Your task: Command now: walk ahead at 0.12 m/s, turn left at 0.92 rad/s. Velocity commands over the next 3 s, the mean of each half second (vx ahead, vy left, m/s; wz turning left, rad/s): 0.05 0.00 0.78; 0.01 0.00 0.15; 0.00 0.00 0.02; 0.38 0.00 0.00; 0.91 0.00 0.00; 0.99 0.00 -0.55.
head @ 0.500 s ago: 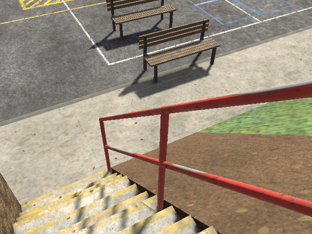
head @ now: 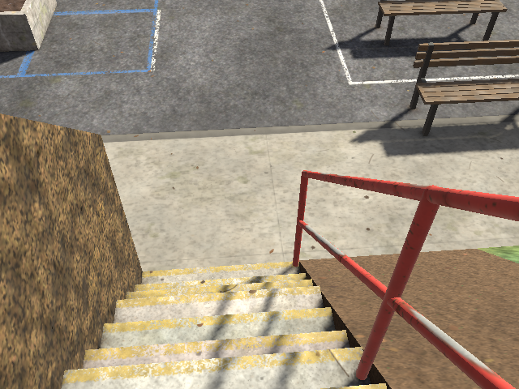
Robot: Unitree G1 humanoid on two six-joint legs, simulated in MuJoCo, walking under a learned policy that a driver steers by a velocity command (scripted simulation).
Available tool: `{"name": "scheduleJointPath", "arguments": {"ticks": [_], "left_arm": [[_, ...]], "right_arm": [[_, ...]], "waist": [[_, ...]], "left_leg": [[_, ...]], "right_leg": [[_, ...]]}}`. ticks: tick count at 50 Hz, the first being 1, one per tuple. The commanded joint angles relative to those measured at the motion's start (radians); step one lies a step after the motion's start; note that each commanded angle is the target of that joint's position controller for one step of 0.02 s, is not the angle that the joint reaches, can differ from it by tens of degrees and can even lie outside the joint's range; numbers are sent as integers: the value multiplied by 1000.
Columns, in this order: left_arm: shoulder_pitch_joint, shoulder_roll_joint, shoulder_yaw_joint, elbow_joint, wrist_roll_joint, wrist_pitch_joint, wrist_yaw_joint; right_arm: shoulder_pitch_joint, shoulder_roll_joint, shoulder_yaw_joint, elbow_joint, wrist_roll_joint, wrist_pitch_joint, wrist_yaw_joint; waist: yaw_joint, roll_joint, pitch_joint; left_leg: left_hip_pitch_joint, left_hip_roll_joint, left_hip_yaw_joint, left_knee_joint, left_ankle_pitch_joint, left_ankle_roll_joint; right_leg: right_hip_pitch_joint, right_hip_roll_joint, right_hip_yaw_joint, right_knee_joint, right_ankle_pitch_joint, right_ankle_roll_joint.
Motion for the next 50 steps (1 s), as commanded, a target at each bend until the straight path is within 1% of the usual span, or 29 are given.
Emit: {"name": "scheduleJointPath", "arguments": {"ticks": [1,3,4,5,6,7,8,9,10,11,12,13,14,16,18,19,21,26,29,34,36,38,39,40,42,43,44,46,50], "left_arm": [[-97,115,22,-104,22,-8,-11],[-138,156,35,-114,14,-17,-2],[-152,163,40,-130,46,16,-6],[-91,169,51,-107,51,46,6],[-112,199,59,-93,62,42,2],[-214,92,48,-133,35,65,0],[-172,27,28,-263,34,70,-4],[-199,39,10,-310,43,53,0],[-213,42,2,-323,53,43,9],[-257,24,1,-311,69,42,13],[-341,73,5,-322,66,54,28],[-392,74,11,-309,63,78,35],[-476,32,-13,-366,46,104,32],[-497,-33,-28,-379,37,130,26],[-504,-62,-34,-386,30,128,20],[-460,-53,-28,-360,35,127,12],[-493,-42,-23,-353,37,126,1],[-558,-20,-17,-346,25,121,-16],[-505,13,-3,-310,19,113,-29],[-465,48,0,-305,21,103,-27],[-483,51,-16,-322,3,105,-42],[-364,60,-15,-286,-16,105,-51],[-326,48,-17,-267,-11,106,-55],[-272,40,-14,-246,-5,102,-53],[-216,69,4,-224,12,94,-51],[-229,105,9,-245,9,79,-59],[-225,92,7,-230,-3,68,-65],[-261,67,-13,-230,6,52,-74],[-138,101,-1,-170,-1,37,-83]], "right_arm": [[-82,29,29,-86,38,-26,25],[-30,-11,7,-75,25,-35,17],[73,-52,-3,-48,55,-44,14],[186,-61,-13,18,60,-65,20],[466,-58,-27,108,32,-67,12],[591,-144,-45,154,31,-76,9],[517,-235,-36,99,49,-82,25],[440,-228,-49,67,93,-72,10],[326,-239,-57,14,87,-57,-17],[233,-204,-44,-11,75,-48,-32],[170,-140,-6,-26,54,-47,-46],[149,-101,17,-31,46,-46,-55],[143,-70,45,-38,55,-39,-66],[184,-59,67,-29,51,-40,-74],[206,-51,81,-32,46,-36,-76],[219,-34,86,-28,51,-35,-79],[258,-27,91,-35,47,-30,-82],[265,-6,103,-59,37,-13,-79],[205,28,120,-72,47,-24,-66],[160,-22,104,-94,34,-37,-48],[188,-54,78,-95,23,-22,-28],[164,-63,66,-86,5,-17,-4],[121,-61,62,-90,12,-3,3],[69,-43,66,-100,15,0,4],[202,-11,58,-39,16,-1,2],[211,11,58,-61,47,-26,6],[92,-18,54,-84,60,-33,13],[23,-17,49,-76,73,-26,27],[72,-13,59,-21,59,-8,21]], "waist": [[-6,-108,77],[-39,-153,79],[-73,-116,83],[-63,-89,48],[-196,-66,-82],[-264,195,-29],[-58,299,-82],[-79,206,-257],[-56,184,-358],[-19,154,-340],[3,60,-282],[1,7,-215],[16,-64,-159],[8,-43,-184],[9,19,-192],[19,22,-186],[-32,45,-153],[-86,58,-81],[-58,72,-76],[-43,85,-100],[-82,133,-69],[-68,192,-57],[-43,210,-49],[1,145,-47],[-34,-46,-55],[-61,-138,-112],[17,-145,-78],[9,-132,-28],[11,-166,-85]], "left_leg": [[303,4,65,-282,97,-21],[384,8,111,-182,18,7],[327,30,132,-446,-146,42],[437,67,52,-649,-326,73],[927,32,42,-466,-289,113],[967,119,-154,-521,226,189],[1152,201,-338,-187,893,165],[1178,271,-479,-227,774,222],[1081,336,-625,-371,221,302],[944,344,-733,-475,-192,319],[763,275,-636,-478,-428,279],[620,226,-628,-463,-470,227],[484,161,-570,-437,-517,153],[415,99,-531,-387,-487,78],[399,74,-508,-382,-484,52],[401,72,-503,-357,-519,49],[473,79,-551,-390,-620,41],[583,81,-632,-487,-924,81],[515,84,-634,-510,-945,125],[526,75,-589,-462,-530,185],[489,31,-501,-594,-672,165],[390,19,-507,-655,-732,186],[375,15,-515,-661,-732,189],[362,7,-501,-629,-645,178],[412,-27,-469,-481,-779,124],[306,-35,-373,-502,-917,68],[253,-62,-326,-597,-859,38],[406,-36,-314,-657,-695,17],[531,-10,-279,-618,-664,14]], "right_leg": [[-247,-152,140,-260,-20,-26],[-285,-227,145,-98,201,-39],[-137,-216,83,35,351,-61],[-46,-222,103,171,452,-104],[-315,-169,75,549,574,-95],[-522,80,-34,1078,-54,-75],[-931,95,148,1183,-105,-58],[-976,62,249,1124,-38,-28],[-986,82,322,1097,79,20],[-981,81,376,1056,163,36],[-944,105,400,924,368,70],[-908,120,377,923,415,90],[-879,142,336,803,518,125],[-815,181,300,768,581,150],[-773,202,283,722,583,155],[-748,188,311,664,646,166],[-783,199,318,641,648,174],[-784,190,387,515,589,169],[-581,160,429,346,638,149],[-340,151,407,166,521,90],[-141,160,318,-186,282,62],[99,175,293,-363,295,24],[155,158,291,-429,293,7],[230,160,265,-561,374,-4],[363,69,379,-865,379,-33],[481,-34,495,-683,604,-55],[408,-62,566,-768,603,-72],[301,-45,520,-804,738,-28],[313,-12,478,-778,908,24]]}}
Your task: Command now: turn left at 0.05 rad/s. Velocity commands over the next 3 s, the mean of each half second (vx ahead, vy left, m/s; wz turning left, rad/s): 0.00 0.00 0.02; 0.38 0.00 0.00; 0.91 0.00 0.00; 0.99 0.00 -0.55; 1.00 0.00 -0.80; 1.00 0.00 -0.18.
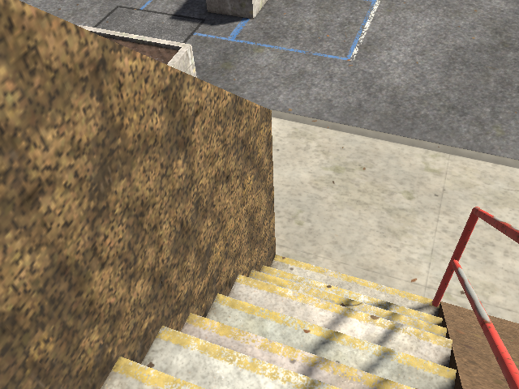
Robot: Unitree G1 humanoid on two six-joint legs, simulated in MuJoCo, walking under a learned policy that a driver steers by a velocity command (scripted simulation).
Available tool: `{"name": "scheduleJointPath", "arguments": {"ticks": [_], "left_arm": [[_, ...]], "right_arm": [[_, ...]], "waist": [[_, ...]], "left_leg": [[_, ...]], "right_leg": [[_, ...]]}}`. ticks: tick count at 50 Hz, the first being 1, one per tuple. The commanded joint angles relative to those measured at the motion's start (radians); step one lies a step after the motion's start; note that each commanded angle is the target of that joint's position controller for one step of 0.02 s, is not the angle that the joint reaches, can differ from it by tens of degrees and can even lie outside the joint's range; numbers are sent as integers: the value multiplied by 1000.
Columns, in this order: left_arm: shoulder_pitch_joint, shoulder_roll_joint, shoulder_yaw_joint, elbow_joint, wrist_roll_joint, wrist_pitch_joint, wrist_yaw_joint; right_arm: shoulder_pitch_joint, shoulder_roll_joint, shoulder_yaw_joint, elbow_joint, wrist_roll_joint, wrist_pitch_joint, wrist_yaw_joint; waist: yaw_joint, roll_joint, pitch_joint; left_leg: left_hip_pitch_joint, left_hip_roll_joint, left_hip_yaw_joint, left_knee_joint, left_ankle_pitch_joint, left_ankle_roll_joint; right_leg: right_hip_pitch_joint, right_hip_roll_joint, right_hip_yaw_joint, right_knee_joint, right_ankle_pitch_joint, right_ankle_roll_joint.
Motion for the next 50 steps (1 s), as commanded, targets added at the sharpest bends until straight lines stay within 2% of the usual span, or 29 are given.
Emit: {"name": "scheduleJointPath", "arguments": {"ticks": [1,4,6,9,10,11,18,19,20,25,30,31,32,33,34,35,36,37,38,39,40,41,44,45,46,47,48,49,50], "left_arm": [[31,136,35,-33,-12,-32,-5],[21,103,25,-43,-10,-40,-7],[23,106,25,-41,-12,-41,-8],[62,117,30,-18,-15,-51,-5],[45,96,20,-15,-14,-39,-6],[41,97,18,-9,-20,-34,-2],[32,101,19,37,-16,-32,-3],[-4,103,20,27,-8,-21,1],[-14,105,20,30,-7,-18,3],[-38,98,14,58,-7,-18,-10],[-63,101,13,79,-5,-20,-10],[-27,101,17,99,-12,-29,-7],[-30,103,17,103,-5,-33,-7],[-16,135,33,106,0,-29,-9],[15,180,55,109,1,-21,-11],[49,195,67,105,2,-16,-13],[67,198,75,100,0,-16,-11],[58,180,78,84,4,-21,-13],[27,171,82,60,8,-37,-13],[16,174,86,51,14,-41,-8],[29,192,97,59,10,-53,-4],[24,176,95,45,14,-62,-3],[33,184,106,49,-9,-80,-11],[13,193,105,32,15,-84,-15],[-22,197,108,19,16,-84,-9],[-77,183,103,7,19,-79,-3],[-121,183,104,0,14,-79,3],[-216,148,100,-19,18,-81,25],[-127,87,77,-18,19,-82,51]], "right_arm": [[-33,-54,-5,-40,-8,-14,1],[-46,-57,1,0,-6,-11,0],[-58,-52,3,29,-5,-11,-8],[-29,-50,5,77,5,-28,-12],[-30,-25,15,92,3,-25,-11],[-20,-17,18,110,1,-28,-14],[-12,-28,19,186,1,-39,-27],[-26,-39,17,190,13,-51,-33],[-21,-34,18,198,15,-57,-35],[6,-34,14,234,7,-58,-29],[13,-38,12,258,2,-61,-28],[29,-34,15,258,-8,-59,-28],[17,-35,15,255,-11,-55,-32],[-10,-46,10,242,-13,-51,-36],[-50,-51,6,218,-14,-48,-37],[-134,-46,6,182,-19,-42,-33],[-216,-46,7,141,-26,-44,-28],[-256,-49,6,121,-26,-40,-22],[-250,-49,3,111,-19,-45,-23],[-232,-41,6,125,-38,-45,-27],[-189,-37,3,150,-62,-47,-26],[-185,-43,1,147,-59,-51,-23],[-248,-54,-3,114,-46,-62,-32],[-166,-83,-20,145,-46,-71,-23],[-104,-83,-27,168,-45,-80,-25],[1,-78,-33,202,-44,-86,-32],[207,-116,-58,255,-44,-92,-37],[366,-165,-73,295,-52,-94,-30],[343,-155,-62,300,-37,-96,-22]], "waist": [[-4,-145,-64],[1,-105,-65],[-3,-79,-42],[1,-84,-68],[0,-75,-68],[-1,-80,-48],[8,-50,-13],[22,-41,-2],[17,-49,-9],[11,-37,-24],[6,-33,-21],[2,-35,-20],[12,-33,-35],[32,-53,-23],[57,-112,1],[85,-155,62],[100,-162,139],[90,-129,159],[74,-121,136],[65,-105,118],[54,-124,87],[33,-101,82],[27,-84,93],[10,-99,19],[-17,-107,-1],[-75,-52,-44],[-174,45,-95],[-283,219,-97],[-190,178,-60]], "left_leg": [[-18,105,-15,-26,33,35],[0,125,-6,-13,52,21],[12,136,-3,-21,99,12],[9,148,9,-32,93,0],[10,158,4,-54,91,2],[16,166,-2,-61,99,-1],[15,194,-6,-92,146,-1],[6,193,-12,-98,158,0],[14,199,-13,-106,163,0],[34,204,-9,-120,190,0],[36,209,-11,-137,194,4],[27,213,-8,-143,174,4],[13,196,6,-147,115,11],[-48,154,48,-95,11,26],[-147,87,117,15,-150,52],[-264,58,156,101,-218,70],[-354,97,179,144,-196,73],[-377,138,200,176,-133,62],[-348,139,230,177,-105,53],[-305,147,257,200,-97,48],[-277,163,244,348,-20,49],[-312,173,242,367,-40,58],[-329,191,243,393,-23,65],[-227,163,273,428,-4,64],[-128,148,301,397,-8,78],[82,126,310,321,35,93],[349,127,265,269,90,129],[474,247,89,246,149,200],[424,331,-85,241,253,226]], "right_leg": [[90,-152,135,-66,495,23],[77,-154,135,-76,536,21],[60,-155,130,-88,622,18],[132,-180,138,-76,790,24],[152,-189,141,-81,806,18],[140,-185,139,-95,777,16],[137,-173,122,-138,618,14],[139,-172,134,-158,632,13],[147,-172,130,-161,628,10],[149,-160,114,-168,547,1],[135,-155,110,-179,465,-3],[141,-155,100,-167,440,-2],[151,-141,103,-184,300,-3],[162,-125,119,-203,57,-17],[161,-132,168,-224,-231,-53],[106,-182,257,-271,-431,-99],[54,-247,321,-308,-484,-144],[26,-279,335,-294,-423,-169],[8,-261,305,-263,-338,-167],[-27,-253,282,-232,-251,-175],[-49,-283,293,-204,-192,-201],[-42,-286,291,-172,-113,-209],[-28,-301,247,-53,253,-223],[-44,-270,204,12,370,-221],[-93,-240,157,74,445,-198],[-192,-167,68,219,515,-145],[-373,-67,-16,492,513,-86],[-639,73,-21,949,-93,-55],[-830,149,119,976,-252,-73]]}}
Over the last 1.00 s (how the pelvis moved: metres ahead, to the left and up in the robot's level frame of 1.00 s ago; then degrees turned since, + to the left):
0.18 -0.07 -0.12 25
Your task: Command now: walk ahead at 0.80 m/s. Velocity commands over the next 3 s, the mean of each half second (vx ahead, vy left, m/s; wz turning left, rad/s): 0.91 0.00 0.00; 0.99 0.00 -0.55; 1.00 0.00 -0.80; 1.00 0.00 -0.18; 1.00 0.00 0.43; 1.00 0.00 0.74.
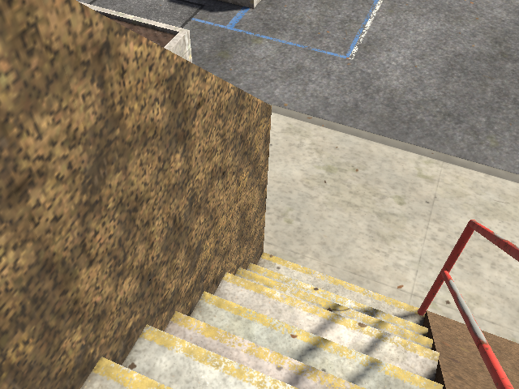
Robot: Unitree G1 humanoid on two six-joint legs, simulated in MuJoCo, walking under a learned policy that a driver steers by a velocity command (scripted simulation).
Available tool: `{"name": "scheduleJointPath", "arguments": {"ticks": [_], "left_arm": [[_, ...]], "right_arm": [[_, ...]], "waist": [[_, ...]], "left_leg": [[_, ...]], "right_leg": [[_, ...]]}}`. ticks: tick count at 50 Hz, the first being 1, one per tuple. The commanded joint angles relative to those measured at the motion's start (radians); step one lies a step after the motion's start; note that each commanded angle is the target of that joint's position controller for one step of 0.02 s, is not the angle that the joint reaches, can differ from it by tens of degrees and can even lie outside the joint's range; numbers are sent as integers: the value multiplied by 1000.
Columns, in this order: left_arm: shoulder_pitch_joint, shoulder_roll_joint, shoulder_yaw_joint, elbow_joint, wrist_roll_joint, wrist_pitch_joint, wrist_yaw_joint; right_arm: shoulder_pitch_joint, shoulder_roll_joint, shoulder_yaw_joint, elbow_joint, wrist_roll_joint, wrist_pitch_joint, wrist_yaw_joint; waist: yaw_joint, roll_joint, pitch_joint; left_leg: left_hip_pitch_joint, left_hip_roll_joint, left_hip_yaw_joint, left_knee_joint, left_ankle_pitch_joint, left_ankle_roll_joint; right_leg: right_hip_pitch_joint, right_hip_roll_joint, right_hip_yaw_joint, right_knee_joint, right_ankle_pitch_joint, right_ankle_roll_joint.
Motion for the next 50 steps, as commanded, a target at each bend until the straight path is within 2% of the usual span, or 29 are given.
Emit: {"name": "scheduleJointPath", "arguments": {"ticks": [1,5,6,8,11,15,16,18,19,20,21,23,27,28,31,32,34,36,39,40,41,42,43,44,45,46,47,48,50], "left_arm": [[-154,5,-17,-139,6,-15,44],[-30,75,14,-94,30,45,44],[-21,44,3,-100,23,55,36],[-105,10,-15,-131,30,41,14],[-238,1,-35,-182,33,13,-6],[-266,46,-21,-190,16,-8,-4],[-146,37,-16,-151,-5,-6,-12],[33,39,-11,-82,-13,11,-28],[193,101,-2,-29,-20,8,-47],[121,187,12,-44,-29,-16,-61],[113,134,-2,-40,-27,-30,-55],[-2,80,-44,-60,7,-52,-25],[-130,56,-77,-85,-24,-108,-29],[-49,76,-67,-53,-49,-115,-19],[173,19,-68,-2,-18,-96,9],[47,52,-55,-55,-27,-80,15],[9,91,-34,-67,-7,-61,-1],[-92,115,-16,-60,9,-79,2],[0,61,-7,-18,2,-58,0],[31,24,-6,-6,5,-46,8],[185,-54,-25,-33,-13,-34,7],[138,-47,-52,-72,7,-26,8],[-33,-3,-36,-63,53,-19,6],[-66,37,-13,-97,57,-28,20],[-96,-4,-21,-121,65,-36,26],[-163,21,-11,-130,71,-34,21],[-91,-53,-29,-145,47,-26,20],[8,-98,-36,-143,37,-21,20],[-32,-26,-5,-137,48,-11,19]], "right_arm": [[361,-162,-45,95,12,0,0],[75,-67,-5,-12,-42,-47,4],[60,-86,-6,-19,-18,-55,5],[147,-50,1,19,-3,-79,-22],[135,-98,-9,-15,18,-76,-34],[258,-121,-21,-25,-12,-20,-30],[202,-144,-28,-36,-13,6,-41],[206,-130,-30,-23,11,42,-39],[123,-92,-35,-54,28,47,-43],[93,2,0,-163,49,15,-52],[-68,-29,6,-199,9,-1,-58],[-38,-54,-7,-169,15,-23,-66],[128,15,6,-132,-38,-9,-27],[81,2,7,-151,-53,-16,-23],[-182,35,33,-209,-57,-58,-4],[-153,72,44,-246,-31,-65,20],[-94,0,5,-224,33,-64,28],[77,-99,-44,-154,38,-46,3],[364,-150,-86,-32,18,-26,-2],[454,-160,-92,-7,4,-27,8],[413,-166,-74,9,-33,-29,26],[383,-215,-105,-3,14,-48,24],[365,-72,-75,-29,30,-52,28],[377,-45,-50,-39,8,-74,33],[344,-79,-52,-8,-7,-103,21],[326,-26,-32,-11,1,-106,15],[360,56,3,4,11,-104,4],[320,-65,-16,-19,3,-98,4],[346,-78,-26,8,24,-115,5]], "waist": [[-141,165,-43],[72,38,-90],[96,108,-88],[72,24,-46],[24,90,-23],[-124,180,2],[-58,216,-15],[8,92,5],[107,-119,4],[47,-253,-46],[73,-83,47],[4,110,26],[-138,0,-55],[-89,-65,-33],[84,-5,48],[48,-20,-8],[40,-79,4],[-45,-199,56],[-109,-31,7],[-160,145,13],[17,284,-39],[-32,479,-167],[-118,242,-79],[-108,177,3],[-68,270,28],[-80,140,70],[-22,85,84],[31,256,-39],[12,241,-85]], "left_leg": [[439,325,-500,-186,374,215],[-166,176,-305,8,278,151],[-258,175,-271,-7,265,137],[-388,93,-183,90,-63,89],[-446,133,-181,132,-119,132],[-81,159,-286,379,383,202],[-49,173,-320,461,531,224],[-237,103,-261,732,739,213],[-509,-38,-155,1299,493,180],[-793,-113,-125,1315,-264,126],[-948,-37,-248,1230,-204,110],[-920,-72,-271,1007,73,33],[-254,-17,-77,552,778,-21],[-391,34,-103,527,846,0],[-593,49,-74,107,965,-11],[-256,46,-103,-78,1096,-14],[-21,53,-132,-189,1004,-30],[15,157,-233,-325,1011,1],[450,180,-206,-435,827,-24],[562,249,-214,-410,994,-6],[747,337,-197,-8,1203,-45],[765,478,-475,-79,612,142],[469,371,-395,-199,401,111],[303,328,-300,-170,377,84],[235,416,-389,-102,320,111],[76,377,-337,-100,338,86],[-101,350,-194,-24,571,40],[-144,430,-268,24,540,85],[-37,395,-244,103,336,37]], "right_leg": [[-706,93,144,390,-8,-27],[-325,63,37,255,476,4],[-267,78,-27,255,515,16],[-227,84,-14,45,832,45],[-62,78,-84,-156,972,57],[-152,22,-108,-346,676,10],[-99,-10,-105,-414,595,-17],[185,-13,-140,-518,529,-56],[312,-148,58,-451,934,-171],[373,-349,354,-348,895,-241],[297,-384,364,-389,803,-266],[172,-288,224,-301,608,-144],[-375,-195,269,-348,418,-103],[-237,-177,297,-259,253,-103],[7,-22,264,-92,149,-116],[-200,-25,325,-145,65,-148],[-272,-55,402,-161,-25,-197],[-173,-66,437,75,105,-213],[-326,43,263,623,317,-172],[-487,165,146,892,-269,-147],[-773,97,89,930,-369,-123],[-915,-5,36,922,-250,-93],[-785,1,42,913,-174,-87],[-771,-20,16,736,-5,-81],[-837,-66,104,603,171,-66],[-759,-65,123,513,221,-47],[-643,-16,75,337,516,-5],[-511,0,-4,346,613,17],[-599,-15,95,297,865,-6]]}}
Over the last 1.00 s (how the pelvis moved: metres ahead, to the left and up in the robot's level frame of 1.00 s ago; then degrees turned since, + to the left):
0.08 0.03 -0.04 0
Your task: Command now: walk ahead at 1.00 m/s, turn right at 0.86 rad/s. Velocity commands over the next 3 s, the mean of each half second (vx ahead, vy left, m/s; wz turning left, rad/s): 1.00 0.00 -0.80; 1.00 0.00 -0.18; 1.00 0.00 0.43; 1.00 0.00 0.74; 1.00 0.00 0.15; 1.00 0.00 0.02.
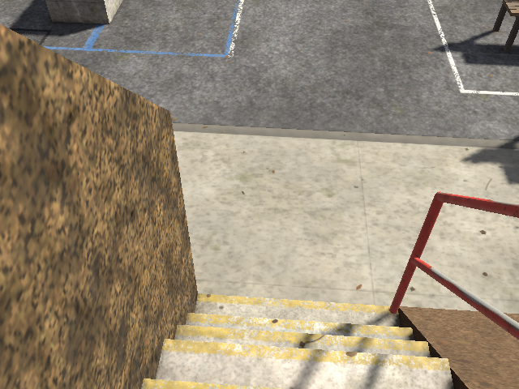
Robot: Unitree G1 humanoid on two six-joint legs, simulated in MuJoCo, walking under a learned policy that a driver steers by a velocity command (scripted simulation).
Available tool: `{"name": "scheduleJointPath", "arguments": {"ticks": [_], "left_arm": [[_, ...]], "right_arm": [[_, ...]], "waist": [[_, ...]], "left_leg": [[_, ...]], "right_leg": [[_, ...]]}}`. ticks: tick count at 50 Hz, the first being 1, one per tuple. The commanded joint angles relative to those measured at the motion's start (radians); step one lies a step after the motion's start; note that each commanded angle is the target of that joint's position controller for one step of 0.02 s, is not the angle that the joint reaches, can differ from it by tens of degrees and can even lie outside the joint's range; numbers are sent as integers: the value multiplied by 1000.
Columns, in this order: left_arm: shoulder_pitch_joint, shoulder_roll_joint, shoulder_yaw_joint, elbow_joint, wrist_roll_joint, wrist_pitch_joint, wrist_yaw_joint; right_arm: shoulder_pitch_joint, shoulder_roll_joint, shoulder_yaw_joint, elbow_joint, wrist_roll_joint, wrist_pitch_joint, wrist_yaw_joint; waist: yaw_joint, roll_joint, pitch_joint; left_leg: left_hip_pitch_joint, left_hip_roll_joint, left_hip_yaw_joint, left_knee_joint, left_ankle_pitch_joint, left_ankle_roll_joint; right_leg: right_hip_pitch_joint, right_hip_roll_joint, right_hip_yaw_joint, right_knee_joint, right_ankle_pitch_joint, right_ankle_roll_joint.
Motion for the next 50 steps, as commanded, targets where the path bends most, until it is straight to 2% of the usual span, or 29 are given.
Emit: {"name": "scheduleJointPath", "arguments": {"ticks": [1,2,5,8,9,10,11,12,13,14,15,16,17,19,21,24,31,34,35,36,37,38,39,40,41,43,46,48,50], "left_arm": [[-30,-21,3,-97,-2,1,-1],[-108,2,4,-118,-8,-11,-20],[-245,-35,-24,-167,-78,5,-57],[53,65,20,-79,-69,57,-28],[55,127,40,-55,-88,50,-43],[258,106,54,34,-53,39,-38],[300,123,61,66,-72,34,-44],[231,178,36,77,-75,28,-63],[244,191,37,65,-121,24,-56],[320,187,41,96,-107,21,-42],[274,213,44,96,-87,18,-24],[215,177,20,88,-62,5,-19],[89,77,-17,29,-42,-1,-3],[-4,101,-21,-1,-26,-3,-9],[45,76,-20,24,-68,-15,-13],[40,31,-34,8,-88,-29,-9],[64,59,-22,-8,-43,-19,-13],[-140,65,-15,-50,-37,1,0],[-248,60,-16,-50,-55,-2,-3],[-338,18,-13,-77,-47,9,-3],[-360,-111,-54,-150,-50,-9,15],[-187,-156,-77,-192,-42,-19,24],[-132,-76,-57,-120,-8,-35,31],[-198,-45,-53,-138,2,-53,27],[-283,-4,-35,-105,20,-44,24],[-206,-71,-69,-138,18,-53,-18],[-302,-21,-47,-89,14,-50,-40],[-413,-14,-49,-101,-11,-55,-61],[-425,-22,-49,-109,-57,-47,-57]], "right_arm": [[-45,-82,2,-52,20,-26,-9],[-20,-81,3,-54,19,-19,-20],[-114,-94,12,-85,12,-6,-26],[-227,-220,-31,-104,-24,-2,-26],[-68,-181,-35,-64,-55,42,-30],[-1,-160,-41,-23,-64,64,-52],[-104,-119,-38,-48,-57,94,-59],[-140,24,6,-164,-65,98,-64],[-113,10,22,-273,-88,80,-52],[-112,-48,15,-272,-76,61,-40],[-130,-17,19,-264,-62,56,-35],[-176,-31,20,-250,-64,56,-47],[-237,-42,22,-271,-41,72,-50],[-151,-23,16,-180,-42,103,-59],[-193,-65,-7,-202,-26,105,-47],[-334,-52,2,-275,-32,100,-25],[-303,-72,-24,-251,-29,84,-13],[8,-144,-60,-154,-13,101,-17],[254,-157,-69,-75,-6,111,-16],[340,-108,-55,-77,50,120,2],[259,-87,-6,-83,34,97,26],[141,-92,18,-116,2,79,40],[239,-107,-7,-75,14,62,28],[220,-203,-35,-69,19,42,16],[154,-120,4,-77,8,26,8],[54,-78,27,-102,8,7,-4],[-28,-139,5,-115,45,-4,-16],[15,-109,20,-101,28,4,-18],[54,-121,8,-68,-8,21,-19]], "waist": [[38,225,-30],[20,122,20],[30,95,133],[175,298,37],[107,182,87],[167,76,7],[263,-107,73],[111,-371,184],[58,-280,-6],[89,-153,-89],[60,-190,-113],[24,-112,-49],[-27,-31,13],[-74,-35,-33],[-54,-94,-27],[-31,-74,30],[81,-141,74],[-74,-118,-15],[-219,-46,-42],[-359,200,63],[-218,299,170],[-1,347,97],[-21,170,21],[-40,241,23],[-22,2,93],[86,24,45],[44,66,26],[-37,22,121],[-97,150,154]], "left_leg": [[-47,253,-271,-119,366,106],[-134,221,-210,-123,143,106],[-341,214,-64,-133,56,102],[-184,297,-45,143,380,106],[12,241,63,338,569,133],[-85,186,116,751,782,132],[-327,30,151,1252,264,132],[-733,-45,115,1407,-209,123],[-829,-25,-19,1167,-206,111],[-844,1,-127,978,-280,80],[-869,-8,-180,954,-281,58],[-899,16,-219,708,85,28],[-729,-19,-202,470,353,-40],[-474,-36,-162,534,560,-72],[-503,-40,-190,347,795,-43],[-333,-69,-133,67,1065,-9],[-123,-99,-123,-234,930,66],[136,-42,-118,-293,789,130],[435,-28,-102,-353,782,180],[518,59,-158,-609,838,253],[544,126,-200,-268,1470,217],[603,171,-313,-145,1719,196],[575,160,-384,-231,1220,197],[460,217,-601,-338,788,282],[314,107,-443,-257,704,206],[-125,90,-437,-329,753,196],[-185,29,-443,-174,110,210],[-198,-7,-413,-177,42,237],[-36,-1,-416,-76,125,268]], "right_leg": [[-34,-23,128,-180,433,-8],[42,-13,77,-354,583,-6],[368,-53,-96,-642,697,9],[532,-122,-165,-487,405,-62],[481,-108,-134,-863,2,-94],[826,-31,-156,-867,58,-107],[876,-63,-47,-918,44,-177],[893,-77,14,-550,821,-127],[1004,-112,250,-537,867,-207],[974,-221,452,-659,424,-275],[905,-282,659,-777,-22,-349],[806,-301,692,-838,-346,-325],[491,-277,695,-854,-388,-305],[314,-227,635,-781,-160,-275],[392,-140,530,-634,-200,-205],[264,-78,435,-532,-337,-154],[429,-45,385,-311,-157,-211],[374,-66,367,45,235,-220],[166,-11,266,332,365,-178],[-123,233,73,883,-233,-137],[-483,301,-6,1075,-764,-119],[-571,197,19,816,-781,-116],[-544,105,108,666,-618,-120],[-556,59,129,542,-607,-78],[-529,62,162,401,-350,-32],[-22,4,-30,-183,134,7],[160,-69,-27,-348,761,-29],[224,-58,-82,-555,758,-19],[232,-107,-34,-748,580,-5]]}}
Over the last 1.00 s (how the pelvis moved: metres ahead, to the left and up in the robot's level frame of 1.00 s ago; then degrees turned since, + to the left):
0.45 0.12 -0.46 -16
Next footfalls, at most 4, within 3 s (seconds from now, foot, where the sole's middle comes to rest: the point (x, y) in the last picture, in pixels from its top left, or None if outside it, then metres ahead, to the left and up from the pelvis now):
0.22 right None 0.21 -0.11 -0.92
0.72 left None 0.44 0.05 -1.15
1.12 right None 0.63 -0.29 -1.38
1.48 left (303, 377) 0.91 -0.18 -1.58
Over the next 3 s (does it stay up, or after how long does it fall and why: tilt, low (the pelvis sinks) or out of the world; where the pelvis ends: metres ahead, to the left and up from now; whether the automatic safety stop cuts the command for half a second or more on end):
stays up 1.75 -0.24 -1.58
